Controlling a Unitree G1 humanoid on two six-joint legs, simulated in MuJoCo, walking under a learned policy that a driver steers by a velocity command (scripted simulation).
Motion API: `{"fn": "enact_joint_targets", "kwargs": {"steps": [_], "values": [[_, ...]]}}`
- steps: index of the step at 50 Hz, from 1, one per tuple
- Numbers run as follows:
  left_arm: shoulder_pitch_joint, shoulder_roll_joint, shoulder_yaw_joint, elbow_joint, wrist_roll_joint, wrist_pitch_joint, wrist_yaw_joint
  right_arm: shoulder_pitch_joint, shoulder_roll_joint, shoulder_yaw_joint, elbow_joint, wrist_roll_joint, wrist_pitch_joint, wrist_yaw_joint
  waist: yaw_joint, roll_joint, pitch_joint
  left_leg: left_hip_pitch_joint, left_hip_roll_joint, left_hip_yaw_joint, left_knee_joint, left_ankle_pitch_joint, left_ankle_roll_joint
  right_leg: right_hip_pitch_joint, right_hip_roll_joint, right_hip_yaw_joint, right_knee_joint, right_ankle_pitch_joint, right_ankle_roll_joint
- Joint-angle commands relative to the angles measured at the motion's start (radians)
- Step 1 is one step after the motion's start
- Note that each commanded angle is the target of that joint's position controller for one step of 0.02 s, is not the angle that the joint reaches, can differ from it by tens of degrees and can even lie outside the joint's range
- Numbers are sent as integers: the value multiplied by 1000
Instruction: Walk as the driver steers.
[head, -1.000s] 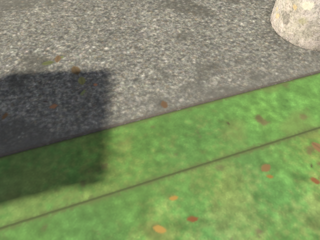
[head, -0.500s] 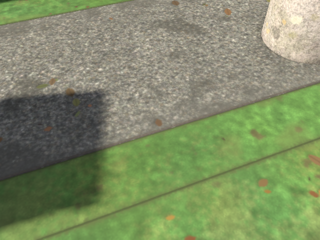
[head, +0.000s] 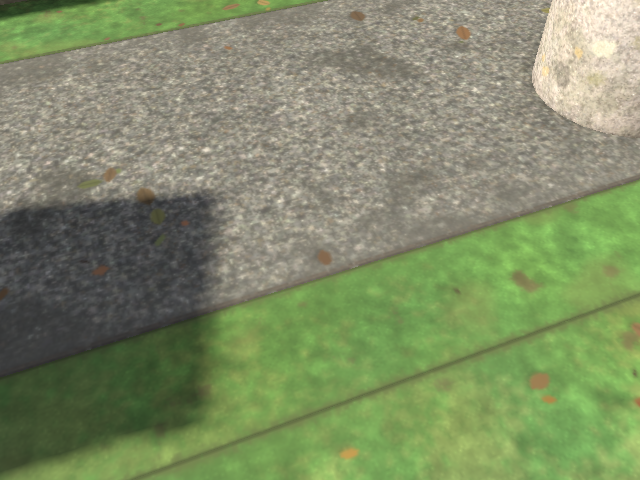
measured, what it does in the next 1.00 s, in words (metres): walks ahead: left foot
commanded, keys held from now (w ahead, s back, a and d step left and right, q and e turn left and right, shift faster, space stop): w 0.84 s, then w+q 0.16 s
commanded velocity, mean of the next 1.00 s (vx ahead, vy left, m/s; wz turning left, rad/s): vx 0.45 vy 0.00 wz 0.03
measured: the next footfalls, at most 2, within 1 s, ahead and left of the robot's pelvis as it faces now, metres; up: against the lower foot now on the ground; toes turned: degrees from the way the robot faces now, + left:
left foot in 0.46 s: +0.38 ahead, +0.12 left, +0.00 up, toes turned +1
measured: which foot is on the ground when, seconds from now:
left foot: down 0.00-0.06, up 0.08-0.44, down 0.46-1.00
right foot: down 0.00-0.46, up 0.48-1.00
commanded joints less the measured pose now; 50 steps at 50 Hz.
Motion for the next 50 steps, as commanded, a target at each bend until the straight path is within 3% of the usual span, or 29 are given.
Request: {"fn": "enact_joint_targets", "kwargs": {"steps": [1,2,3,4,5,6,7,9,11,14,16,19,21,22,23,24,25,26,27,28,29,30,33,36,40,45,48,49,50], "values": [[-31,57,8,-64,-2,-41,-21,-64,-196,-44,-73,11,-17,7,43,163,98,-18,265,-364,-316,173,205,-79,-5,-42,-166,50,-37],[120,95,29,5,-4,-37,-26,-164,-181,-38,-108,11,-9,6,123,109,58,-160,171,-210,-200,284,134,172,2,-14,-281,161,-54],[282,228,73,58,7,-40,-30,-255,-124,-18,-166,2,-22,-2,179,-155,26,-357,-35,29,245,450,22,364,-145,328,-404,222,-134],[295,254,69,44,17,-42,-39,-215,-105,-15,-172,-2,-38,-13,157,-333,-14,-575,-103,-44,529,-15,-3,495,-351,674,-506,466,-255],[232,156,33,28,22,-48,-39,-174,-132,-23,-156,12,-47,-6,114,-189,24,-658,-56,-141,626,-56,28,501,-367,598,-464,539,-264],[203,109,18,20,21,-50,-34,-156,-118,-20,-146,23,-47,4,85,-131,36,-704,-29,-141,650,12,52,511,-334,479,-450,563,-233],[184,106,10,28,16,-45,-32,-171,-101,-17,-152,17,-49,9,66,-65,60,-752,8,-118,602,91,64,512,-309,396,-464,580,-194],[187,68,-11,47,22,-27,-22,-197,-85,-21,-161,-5,-44,25,51,-81,59,-704,48,-69,498,195,64,472,-255,256,-490,686,-125],[194,76,-17,59,20,-13,-5,-223,-34,-4,-180,-11,-33,45,46,-99,59,-635,40,-21,385,273,40,391,-224,178,-529,722,-115],[148,130,-16,54,21,-12,20,-374,-3,20,-249,-16,-31,49,56,-85,106,-476,7,26,97,411,14,210,-183,97,-595,673,-97],[169,169,-7,69,13,-20,24,-402,-34,15,-269,-7,-29,49,52,-118,106,-379,-13,24,-7,454,19,190,-206,96,-626,638,-97],[172,178,0,86,3,-27,17,-411,-92,-2,-280,-4,-33,53,26,-111,106,-323,-30,4,-109,468,65,271,-247,88,-575,733,-77],[148,201,10,84,12,-15,14,-278,-135,-26,-243,-11,-31,49,-53,-134,4,-148,-78,34,-106,421,106,317,-242,58,-392,1041,-50],[139,188,6,78,21,-6,13,-115,-163,-45,-188,-7,-26,44,-129,-123,-86,55,-101,48,-116,422,134,267,-202,30,-203,1113,-29],[135,154,-8,57,40,-4,12,66,-211,-60,-143,-13,-21,32,-190,-35,-200,361,44,-121,-86,415,186,42,-150,9,97,858,0],[294,-5,-51,52,32,-20,-2,119,-293,-68,-114,-31,-27,44,-94,270,-387,627,316,-679,-273,78,362,-270,50,42,487,46,48],[251,95,-27,68,4,-46,-16,89,-190,-42,-115,-25,-31,48,-115,214,-337,565,313,-846,-426,-100,346,-379,27,158,608,-48,30],[127,159,-8,18,-20,-58,-19,-23,-155,-29,-123,-22,-37,47,-94,163,-133,396,291,-691,-450,-77,301,-457,-25,119,622,33,14],[59,156,-10,-4,-12,-63,-11,-103,-139,-22,-134,-26,-43,49,-60,46,-60,238,258,-563,-465,52,276,-416,-80,99,572,131,6],[30,146,-6,-13,10,-58,-4,-149,-129,-19,-132,-35,-52,55,-27,5,-19,112,222,-461,-485,196,262,-362,-117,93,520,192,10],[57,131,-4,-9,21,-46,0,-171,-114,-14,-127,-44,-60,57,12,25,-28,46,189,-390,-509,265,249,-291,-148,106,479,231,12],[78,112,-6,-7,22,-34,3,-177,-101,-10,-117,-40,-64,57,28,46,-34,15,174,-348,-533,299,252,-256,-156,104,446,243,20],[32,104,-5,-30,24,-11,12,-140,-118,-10,-79,-33,-71,49,34,44,11,-30,157,-255,-582,342,263,-304,-173,81,338,291,49],[-86,108,-4,-73,37,-11,13,-82,-154,-16,-51,-30,-62,32,2,23,48,5,156,-219,-605,363,263,-405,-176,73,172,444,84],[-215,86,-14,-108,31,-25,1,-18,-177,-18,-17,-19,-50,18,-47,25,60,35,125,-134,-592,399,222,-363,-138,33,-65,620,99],[-358,93,-23,-165,19,-42,-24,71,-182,-17,35,-11,-26,15,-95,28,92,158,164,-166,-517,415,219,-351,-98,26,-223,562,94],[-319,137,-10,-169,17,-60,-37,49,-213,-29,33,-10,-11,7,-49,63,64,204,199,-225,-432,489,198,-247,-74,32,-286,456,66],[-249,159,0,-152,18,-64,-36,27,-219,-31,27,-9,-7,6,-5,74,29,196,187,-223,-365,581,184,-142,-56,15,-311,428,50],[-107,204,24,-111,21,-68,-28,19,-197,-21,21,-15,-6,7,60,61,-62,151,127,-186,-205,678,156,64,-52,9,-324,426,19]]}}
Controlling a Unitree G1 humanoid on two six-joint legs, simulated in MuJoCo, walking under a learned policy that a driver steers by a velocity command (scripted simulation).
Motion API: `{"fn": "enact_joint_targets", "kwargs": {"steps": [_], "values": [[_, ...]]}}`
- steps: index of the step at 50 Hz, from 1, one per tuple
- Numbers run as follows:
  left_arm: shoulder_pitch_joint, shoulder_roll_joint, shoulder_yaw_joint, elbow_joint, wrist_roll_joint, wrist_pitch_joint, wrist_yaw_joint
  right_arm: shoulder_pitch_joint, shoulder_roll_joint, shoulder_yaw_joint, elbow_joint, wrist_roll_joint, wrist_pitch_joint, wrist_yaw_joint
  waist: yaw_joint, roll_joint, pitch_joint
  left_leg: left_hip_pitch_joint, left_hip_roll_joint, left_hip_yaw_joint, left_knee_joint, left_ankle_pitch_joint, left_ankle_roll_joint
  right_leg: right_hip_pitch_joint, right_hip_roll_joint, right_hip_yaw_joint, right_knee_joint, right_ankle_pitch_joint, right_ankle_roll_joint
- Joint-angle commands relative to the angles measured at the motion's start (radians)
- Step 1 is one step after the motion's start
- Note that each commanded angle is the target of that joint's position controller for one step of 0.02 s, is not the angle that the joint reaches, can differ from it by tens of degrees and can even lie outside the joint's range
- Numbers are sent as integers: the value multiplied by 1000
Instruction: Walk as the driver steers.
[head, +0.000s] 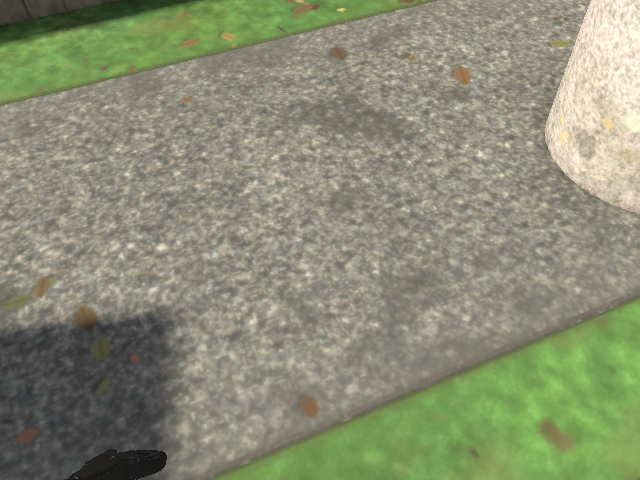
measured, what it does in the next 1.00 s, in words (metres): walks ahead, turning left: right foot, then left foot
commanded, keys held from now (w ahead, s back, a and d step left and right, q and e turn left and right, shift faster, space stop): w+q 0.90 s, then w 0.10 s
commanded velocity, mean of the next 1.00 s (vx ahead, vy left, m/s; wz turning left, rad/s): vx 0.50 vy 0.00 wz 0.51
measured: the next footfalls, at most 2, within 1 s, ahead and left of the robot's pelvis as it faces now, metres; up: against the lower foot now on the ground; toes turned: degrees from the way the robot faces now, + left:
right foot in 0.02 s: +0.17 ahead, -0.13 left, +0.00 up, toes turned +0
left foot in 0.54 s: +0.40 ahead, +0.17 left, +0.00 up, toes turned +22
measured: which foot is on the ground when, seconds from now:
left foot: down 0.00-0.02, up 0.04-0.52, down 0.54-1.00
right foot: up 0.00-0.00, down 0.02-0.56, up 0.58-1.00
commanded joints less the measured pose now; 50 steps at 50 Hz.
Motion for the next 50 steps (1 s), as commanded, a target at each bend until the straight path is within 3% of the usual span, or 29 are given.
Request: {"fn": "enact_joint_targets", "kwargs": {"steps": [1,2,3,4,5,6,8,10,12,17,22,25,26,27,28,29,30,31,32,33,34,38,43,47,50], "values": [[347,259,88,21,17,-23,17,-56,-103,-8,-85,-20,-6,-4,229,21,-246,-259,144,-87,461,417,91,564,-151,147,23,-23,-109],[419,332,108,49,20,-8,17,74,16,25,-101,-6,-23,0,176,-259,-381,-649,-12,-5,797,-120,20,902,-385,555,-51,-180,-250],[413,219,79,38,17,-6,16,44,-90,1,-84,20,-33,-4,207,-190,-356,-748,27,-124,938,-203,21,856,-376,638,-125,-293,-242],[339,165,62,25,16,-6,19,-36,-151,-19,-108,35,-36,-5,197,-134,-216,-797,70,-124,971,-117,28,734,-344,481,-144,-264,-196],[268,137,52,16,17,-6,18,-76,-142,-21,-115,30,-33,-9,169,-74,-148,-766,115,-102,951,-32,23,609,-304,366,-172,-190,-172],[220,109,45,18,16,-6,17,-104,-128,-25,-121,18,-25,-12,148,-57,-82,-746,138,-98,904,27,16,510,-265,280,-214,-144,-159],[181,96,43,25,26,-13,19,-84,-88,-27,-126,17,-1,-6,105,-90,-40,-665,171,-91,865,93,7,394,-226,163,-279,-87,-150],[176,114,50,38,25,-21,22,-97,-60,-25,-144,15,19,-3,88,-62,-10,-677,181,-84,840,125,-3,351,-228,84,-311,-3,-163],[184,134,58,51,26,-22,28,-135,-57,-25,-170,9,30,-2,88,-40,13,-719,184,-89,771,185,-14,349,-229,18,-329,48,-171],[213,179,70,65,22,-7,44,-282,-39,-14,-228,3,20,28,132,-19,49,-703,171,-25,492,389,-8,387,-210,-125,-341,75,-151],[278,216,85,89,-3,23,46,-409,-48,-11,-302,4,23,56,163,-13,85,-722,151,36,355,321,35,535,-258,-184,-284,131,-125],[258,256,98,80,-14,44,50,-353,-93,-35,-315,1,31,63,102,-54,18,-570,69,114,334,179,90,577,-259,-230,-101,524,-92],[243,264,100,74,-17,54,52,-242,-125,-56,-291,4,33,60,35,-51,-45,-423,20,142,304,171,117,554,-238,-254,62,639,-75],[242,245,92,67,-14,58,54,-68,-185,-92,-241,7,37,47,-50,-19,-134,-164,-24,133,252,220,155,437,-193,-275,295,589,-39],[277,158,62,39,30,49,51,39,-287,-121,-216,14,47,23,-50,190,-205,116,171,-173,237,276,223,138,-120,-275,637,2,12],[319,79,34,-19,26,12,38,-26,-339,-115,-261,8,31,29,47,333,-349,350,368,-767,40,18,423,-217,84,-76,923,-590,54],[189,181,53,-34,-15,-22,27,-21,-246,-89,-269,3,15,41,-29,162,-321,324,374,-760,-52,-14,375,-325,36,65,967,-540,31],[139,188,55,-58,-36,-37,23,-52,-206,-77,-264,-4,1,41,-10,131,-196,216,345,-619,-46,45,336,-368,-3,51,920,-449,5],[148,174,53,-45,-18,-41,32,-119,-178,-68,-271,-3,-7,41,42,35,-119,62,299,-500,-41,160,301,-310,-49,54,832,-369,2],[164,184,61,-34,7,-34,39,-178,-145,-58,-284,-6,-8,37,80,39,-88,-52,260,-412,-46,258,278,-234,-80,59,746,-320,9],[183,186,65,-32,14,-21,37,-206,-134,-51,-299,-16,-9,32,104,66,-75,-125,235,-374,-68,313,273,-173,-93,64,712,-287,17],[137,144,58,-61,32,11,40,-165,-168,-61,-289,-8,-16,8,104,58,-44,-216,190,-277,-103,467,279,-163,-65,35,534,-162,75],[-35,107,41,-117,20,2,28,-92,-176,-63,-260,1,-3,-13,37,105,-5,-236,135,-240,-86,340,213,-121,1,34,185,97,90],[-98,123,40,-146,10,-16,5,-40,-168,-60,-229,4,4,-16,10,119,4,-167,173,-297,-24,308,200,-87,21,42,69,124,64],[-73,144,48,-147,11,-28,-7,-28,-159,-57,-210,-2,12,-21,25,147,6,-88,215,-350,41,374,186,-49,25,36,32,23,23]]}}
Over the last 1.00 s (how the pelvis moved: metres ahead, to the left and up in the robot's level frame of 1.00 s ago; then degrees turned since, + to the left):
0.48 0.00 0.01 3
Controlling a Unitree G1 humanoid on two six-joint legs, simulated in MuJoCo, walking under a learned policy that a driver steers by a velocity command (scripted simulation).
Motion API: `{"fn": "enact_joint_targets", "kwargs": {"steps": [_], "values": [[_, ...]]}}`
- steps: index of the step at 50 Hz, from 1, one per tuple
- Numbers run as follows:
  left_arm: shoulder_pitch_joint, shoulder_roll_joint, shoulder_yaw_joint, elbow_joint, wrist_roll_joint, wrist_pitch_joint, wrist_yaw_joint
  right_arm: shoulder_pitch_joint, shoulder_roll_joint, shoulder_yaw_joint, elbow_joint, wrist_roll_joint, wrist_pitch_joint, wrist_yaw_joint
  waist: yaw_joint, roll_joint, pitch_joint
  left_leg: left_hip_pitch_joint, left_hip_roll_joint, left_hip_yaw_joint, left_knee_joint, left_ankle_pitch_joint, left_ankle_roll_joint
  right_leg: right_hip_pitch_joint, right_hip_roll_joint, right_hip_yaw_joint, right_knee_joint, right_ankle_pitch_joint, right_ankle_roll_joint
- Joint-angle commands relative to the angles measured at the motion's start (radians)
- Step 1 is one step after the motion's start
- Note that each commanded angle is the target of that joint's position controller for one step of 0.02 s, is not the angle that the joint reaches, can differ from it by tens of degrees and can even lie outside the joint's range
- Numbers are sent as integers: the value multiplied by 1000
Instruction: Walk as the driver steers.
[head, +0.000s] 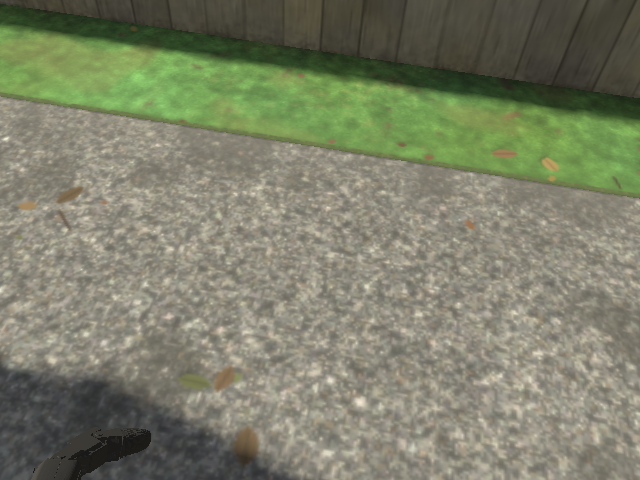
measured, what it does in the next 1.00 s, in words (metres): walks ahead: right foot, then left foot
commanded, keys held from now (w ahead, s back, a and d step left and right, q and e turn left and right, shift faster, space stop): w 0.30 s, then no key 0.20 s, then e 0.50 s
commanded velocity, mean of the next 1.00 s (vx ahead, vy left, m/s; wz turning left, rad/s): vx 0.26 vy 0.00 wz -0.08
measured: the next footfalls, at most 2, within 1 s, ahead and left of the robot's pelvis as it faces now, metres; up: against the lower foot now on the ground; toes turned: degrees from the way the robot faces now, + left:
right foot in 0.06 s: +0.21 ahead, -0.13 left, +0.00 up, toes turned +3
left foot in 0.52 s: +0.44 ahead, +0.12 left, +0.00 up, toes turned +3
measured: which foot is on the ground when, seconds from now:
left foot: down 0.00-0.06, up 0.08-0.50, down 0.52-0.96, up 0.98-1.00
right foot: up 0.00-0.04, down 0.06-0.54, up 0.56-0.94, down 0.96-1.00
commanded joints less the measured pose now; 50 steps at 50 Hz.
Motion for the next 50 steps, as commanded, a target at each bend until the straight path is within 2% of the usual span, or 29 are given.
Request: {"fn": "enact_joint_targets", "kwargs": {"steps": [1,2,3,4,5,6,7,8,9,11,14,17,19,22,24,26,27,28,29,30,32,34,37,43,45,47,48,49,50], "values": [[-39,120,36,-77,-2,-29,-6,19,-145,-37,-29,-4,0,-6,33,183,-3,18,286,-199,-5,418,114,82,10,-25,-32,-94,-47],[44,138,48,-54,2,-33,-1,3,-135,-32,-32,-4,2,-4,79,183,-41,20,251,-179,76,549,95,198,31,-54,-77,-93,-76],[168,173,62,-33,15,-37,5,-9,-103,-18,-43,-11,1,0,139,157,-152,-39,199,-136,253,583,66,413,-35,-1,-49,-60,-129],[320,245,79,-19,25,-35,8,64,-55,1,-55,-27,-6,0,156,-12,-315,-259,101,-61,558,307,16,743,-223,239,0,-39,-230],[398,259,89,36,9,-21,-5,174,-25,13,-48,7,-18,2,124,-295,-370,-576,-8,2,827,-235,-43,938,-376,668,-158,-317,-356],[376,165,66,25,-20,-19,-7,92,-125,-4,-40,21,-22,2,157,-141,-243,-691,55,-46,916,-206,-40,863,-359,679,-215,-541,-318],[310,124,52,15,-17,-11,-2,-32,-154,-13,-64,16,-23,3,165,-48,-114,-718,96,-10,914,-113,-38,727,-320,530,-231,-523,-277],[260,111,41,6,-4,-4,-1,-92,-140,-9,-79,2,-24,4,143,8,-42,-692,134,28,875,-46,-41,597,-279,423,-257,-414,-264],[230,97,35,7,3,-1,1,-112,-124,-10,-88,-11,-28,9,118,9,-8,-663,170,43,811,4,-44,516,-244,358,-280,-329,-261],[221,83,28,13,9,-5,5,-82,-86,-5,-79,-9,-27,15,86,-41,-21,-585,202,69,734,44,-52,448,-194,261,-318,-212,-252],[252,124,37,36,-6,-9,11,-132,-49,9,-99,-18,-26,15,91,-35,-11,-608,220,106,599,96,-78,425,-195,174,-356,-69,-276],[262,146,40,51,-6,5,20,-217,-25,22,-117,-24,-33,19,110,-20,3,-558,205,139,391,247,-95,409,-159,61,-344,166,-250],[298,155,39,70,-9,17,25,-264,-16,25,-122,-23,-41,26,132,-27,-17,-473,165,169,272,365,-98,407,-132,-4,-307,293,-221],[340,155,35,98,-16,34,29,-313,-31,19,-134,-18,-44,39,143,-43,-36,-417,133,157,175,426,-81,464,-150,0,-247,290,-197],[321,165,38,103,-19,44,33,-301,-59,8,-134,-23,-45,45,115,-52,-49,-369,126,141,119,391,-53,498,-169,25,-182,270,-174],[308,149,32,102,-20,49,36,-186,-101,-11,-92,-42,-50,38,54,-20,-103,-165,116,155,20,517,-12,468,-115,17,-27,280,-128],[324,109,15,84,3,43,35,-104,-167,-25,-86,-59,-52,27,31,70,-205,49,254,46,81,925,39,359,-54,-11,149,82,-82],[486,8,-20,106,11,40,30,-79,-172,-19,-91,-76,-37,19,73,280,-353,341,514,-191,144,1209,215,108,40,-33,448,-544,-13],[501,65,-10,128,-13,50,30,-53,-103,-4,-84,-51,-19,24,41,272,-437,319,539,-258,117,1076,253,71,33,46,572,-792,4],[414,144,16,103,-30,66,34,-92,-106,-5,-83,-33,-9,26,32,207,-331,220,488,-204,67,883,218,10,13,43,647,-769,15],[334,139,28,84,-22,108,57,-215,-90,3,-85,-28,0,20,71,143,-178,2,429,-104,-27,574,164,-15,-33,16,636,-661,38],[360,119,34,81,-16,152,76,-299,-100,-3,-82,-47,3,15,119,202,-114,-205,383,-11,-117,387,153,100,-40,-18,609,-561,59],[359,97,41,63,-11,169,83,-325,-98,-9,-65,-48,4,0,126,198,-107,-264,382,77,-153,312,168,138,-45,-49,562,-489,53],[259,95,41,-2,-7,168,55,-322,-137,-26,-27,-33,29,-23,95,172,-119,-204,428,135,-149,251,165,198,-63,-90,350,-416,7],[268,102,46,-10,-8,170,43,-327,-151,-31,-16,-19,39,-20,107,170,-113,-183,436,151,-121,236,142,242,-52,-111,255,-403,-21],[329,109,57,10,-4,170,33,-330,-144,-32,-2,1,50,-19,143,147,-110,-209,400,206,-32,180,76,351,-11,-146,73,-305,-70],[353,141,69,13,4,169,35,-286,-110,-27,21,5,56,-16,143,62,-73,-271,342,265,100,92,0,397,-30,-66,-57,-224,-113],[351,251,93,-13,4,169,55,-252,-49,-14,10,-29,59,-8,96,-240,-43,-494,197,380,417,-162,-117,478,-275,286,-161,44,-219],[326,305,95,-47,33,150,49,-363,-80,-25,-39,-37,54,-17,137,-264,-17,-614,85,230,608,-323,-138,373,-377,470,-227,53,-374]]}}
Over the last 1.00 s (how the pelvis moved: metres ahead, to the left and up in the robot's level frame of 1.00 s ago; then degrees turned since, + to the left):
0.49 0.13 0.01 33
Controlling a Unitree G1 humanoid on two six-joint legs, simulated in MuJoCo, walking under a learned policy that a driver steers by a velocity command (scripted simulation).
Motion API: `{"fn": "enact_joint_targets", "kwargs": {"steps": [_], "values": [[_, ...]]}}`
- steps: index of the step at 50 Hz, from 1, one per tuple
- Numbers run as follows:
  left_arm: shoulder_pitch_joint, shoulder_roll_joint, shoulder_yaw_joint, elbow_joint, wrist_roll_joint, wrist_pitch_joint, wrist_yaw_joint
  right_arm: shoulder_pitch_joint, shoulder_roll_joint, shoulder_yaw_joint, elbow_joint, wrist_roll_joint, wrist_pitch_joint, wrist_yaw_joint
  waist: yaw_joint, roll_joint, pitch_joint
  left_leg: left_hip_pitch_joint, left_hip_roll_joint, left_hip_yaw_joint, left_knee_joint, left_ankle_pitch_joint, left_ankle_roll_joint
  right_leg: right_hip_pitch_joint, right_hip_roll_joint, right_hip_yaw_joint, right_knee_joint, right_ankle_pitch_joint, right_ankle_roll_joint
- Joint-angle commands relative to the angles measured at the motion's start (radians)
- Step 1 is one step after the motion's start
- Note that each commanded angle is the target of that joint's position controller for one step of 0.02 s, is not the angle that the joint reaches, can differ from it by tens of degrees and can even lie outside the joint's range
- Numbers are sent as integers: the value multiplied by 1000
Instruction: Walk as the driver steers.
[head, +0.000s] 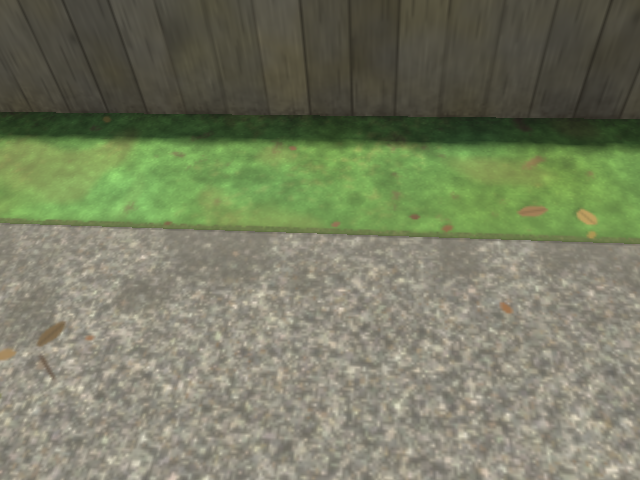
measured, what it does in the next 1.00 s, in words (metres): steps on the spot, turning right: left foot, then right foot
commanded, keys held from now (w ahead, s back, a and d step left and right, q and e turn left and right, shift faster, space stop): e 0.36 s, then no key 0.64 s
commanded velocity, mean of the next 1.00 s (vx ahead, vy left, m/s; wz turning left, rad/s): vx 0.01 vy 0.00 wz -0.33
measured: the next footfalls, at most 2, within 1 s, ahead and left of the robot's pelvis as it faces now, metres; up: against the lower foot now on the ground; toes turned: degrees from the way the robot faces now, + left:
left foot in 0.44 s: +0.09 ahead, +0.12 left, +0.00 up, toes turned -19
right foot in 0.78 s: -0.01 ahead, -0.12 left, +0.00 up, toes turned -15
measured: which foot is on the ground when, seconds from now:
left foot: up 0.00-0.42, down 0.44-1.00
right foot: down 0.00-0.44, up 0.46-0.76, down 0.78-1.00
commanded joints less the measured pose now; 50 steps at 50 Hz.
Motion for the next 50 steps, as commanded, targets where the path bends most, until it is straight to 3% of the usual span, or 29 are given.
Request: {"fn": "enact_joint_targets", "kwargs": {"steps": [1,2,3,4,7,11,17,19,21,22,23,24,25,26,27,28,30,33,35,37,38,39,40,41,42,45,50], "values": [[61,248,58,-79,40,-45,2,-113,-101,-31,-107,-8,-9,-8,30,-227,-40,-284,-82,-183,437,-252,-19,118,-315,492,-368,362,-283],[6,223,53,-85,24,-62,5,-81,-107,-38,-92,0,-5,-13,-6,-188,-39,-289,-68,-207,452,-152,-6,124,-261,415,-355,323,-220],[-38,189,45,-96,3,-66,8,-50,-110,-44,-63,-6,-2,-21,-23,-141,-57,-286,-59,-216,451,-91,-8,142,-224,372,-338,299,-171],[-59,167,36,-102,-11,-67,13,-37,-116,-48,-55,-15,-1,-25,-31,-145,-66,-274,-62,-215,461,-45,-17,144,-207,345,-327,351,-158],[-23,144,27,-107,-9,-63,26,-31,-92,-44,-56,0,-14,-20,-27,-138,-121,-244,-84,-222,438,18,-37,211,-177,321,-298,472,-166],[4,173,41,-116,-16,-48,39,-74,-69,-30,-67,6,-24,-12,2,-158,-116,-214,-95,-237,212,31,-61,261,-165,363,-279,410,-172],[-42,191,50,-148,-15,-29,25,-47,-94,-30,-61,16,-42,13,7,-187,-114,-36,-125,-242,13,-16,-53,181,-151,474,-255,430,-187],[-69,185,47,-156,-21,-24,23,-8,-104,-31,-53,17,-51,22,-8,-189,-133,18,-123,-238,-85,10,-39,202,-143,501,-222,486,-174],[-93,164,38,-161,-32,-17,28,56,-107,-33,-31,11,-58,32,-45,-166,-146,165,-101,-215,-309,217,-7,162,-93,474,-167,430,-115],[-58,130,28,-157,-22,-18,30,69,-148,-42,-31,-3,-57,30,-28,-89,-159,275,10,-300,-338,311,34,76,-39,424,-94,263,-65],[10,72,10,-152,1,-22,26,38,-206,-46,-50,-20,-47,22,33,162,-156,356,200,-498,-338,557,130,-68,111,267,105,-133,-4],[-24,140,32,-177,-4,-32,29,43,-204,-44,-47,-44,-48,27,6,261,-113,273,320,-663,-364,590,305,-188,158,200,284,-348,45],[-16,206,53,-151,-6,-35,31,11,-170,-34,-63,-34,-54,28,1,158,-89,251,298,-620,-367,525,324,-196,118,230,436,-301,69],[-13,209,61,-131,-12,-32,31,-25,-140,-26,-65,-18,-55,25,14,118,-73,249,232,-530,-351,475,278,-209,115,231,488,-233,83],[-4,178,56,-110,-11,-22,35,-43,-119,-18,-68,-4,-54,23,17,106,-63,254,180,-465,-342,437,241,-212,112,230,506,-193,101],[-4,152,48,-108,-9,-16,35,-44,-107,-10,-63,5,-54,21,10,111,-54,259,167,-442,-337,463,239,-215,110,235,514,-154,117],[-25,102,29,-112,-15,-17,31,-22,-92,0,-44,0,-47,16,1,126,-60,263,124,-371,-336,490,237,-163,96,187,413,-115,134],[-77,52,1,-122,-10,-24,25,-3,-114,-1,-26,-4,-34,12,-36,164,-82,284,107,-332,-318,503,230,-43,35,90,142,-115,143],[-79,71,4,-114,-19,-28,24,33,-148,-7,-12,-1,-25,13,-57,172,-85,286,122,-356,-303,521,237,26,39,53,4,-78,139],[-18,76,8,-77,-17,-29,23,27,-141,1,-2,14,-23,17,-18,149,-76,253,107,-347,-275,513,208,147,50,29,-251,123,108],[-17,96,11,-73,-9,-30,24,61,-126,8,11,17,-31,20,-20,122,-74,214,93,-344,-273,474,166,224,32,65,-323,229,81],[-11,144,17,-81,-1,-29,30,78,-105,18,11,-1,-45,27,-36,37,-109,150,63,-312,-241,392,104,327,-57,157,-284,435,47],[-30,193,26,-77,5,-24,31,116,-76,24,16,-18,-60,37,-88,-117,-123,132,-23,-224,-236,225,47,309,-108,196,-209,493,-15],[-49,121,10,-77,9,-30,15,72,-75,28,24,-20,-61,36,-55,-125,-127,212,-39,-196,-242,165,6,214,-98,194,-222,331,-44],[-58,84,1,-75,16,-37,5,28,-94,24,27,-17,-57,34,-36,-97,-89,216,-47,-190,-231,178,-10,180,-68,181,-237,239,-30],[-48,86,-4,-53,15,-60,1,32,-92,23,48,-9,-35,19,-38,-109,-28,213,-43,-194,-220,217,-3,119,-44,167,-247,220,1],[-35,75,-13,-28,11,-71,6,49,-88,22,97,-8,-28,11,-39,-76,-8,221,-40,-196,-227,220,-9,97,-34,164,-249,191,4]]}}
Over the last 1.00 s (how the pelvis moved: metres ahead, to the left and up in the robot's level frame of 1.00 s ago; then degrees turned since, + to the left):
0.32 -0.02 -0.01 -10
